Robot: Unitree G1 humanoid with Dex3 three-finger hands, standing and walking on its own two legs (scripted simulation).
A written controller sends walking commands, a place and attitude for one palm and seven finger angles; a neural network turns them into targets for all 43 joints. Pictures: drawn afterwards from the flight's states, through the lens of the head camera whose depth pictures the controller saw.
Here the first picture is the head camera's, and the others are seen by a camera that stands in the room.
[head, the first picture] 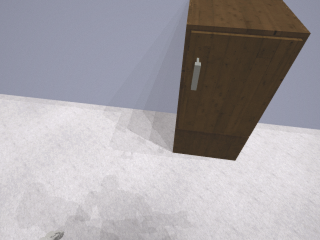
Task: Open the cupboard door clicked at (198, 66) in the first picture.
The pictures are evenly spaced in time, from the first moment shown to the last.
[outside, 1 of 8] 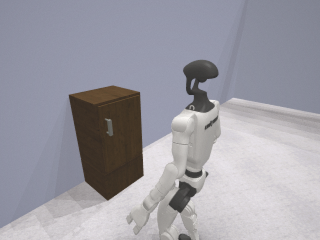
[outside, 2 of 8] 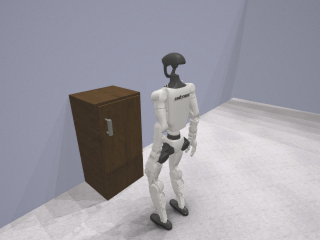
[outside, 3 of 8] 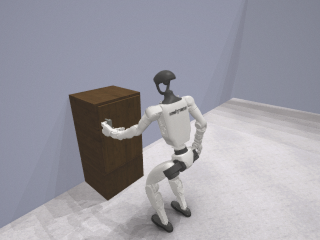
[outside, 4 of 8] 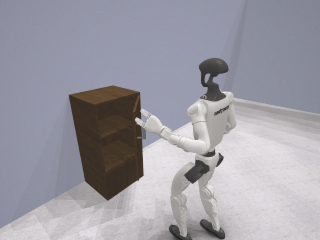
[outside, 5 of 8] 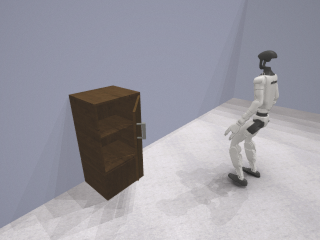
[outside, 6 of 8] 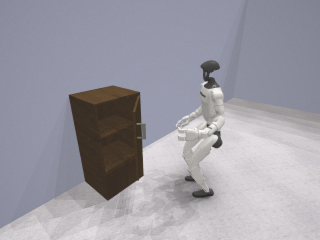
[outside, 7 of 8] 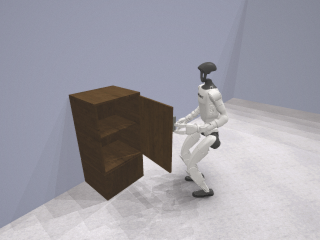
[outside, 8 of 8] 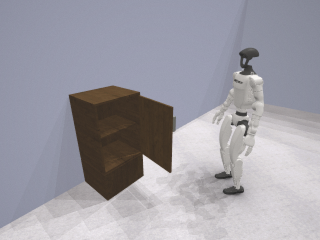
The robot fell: no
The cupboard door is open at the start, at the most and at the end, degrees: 0 85 82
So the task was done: yes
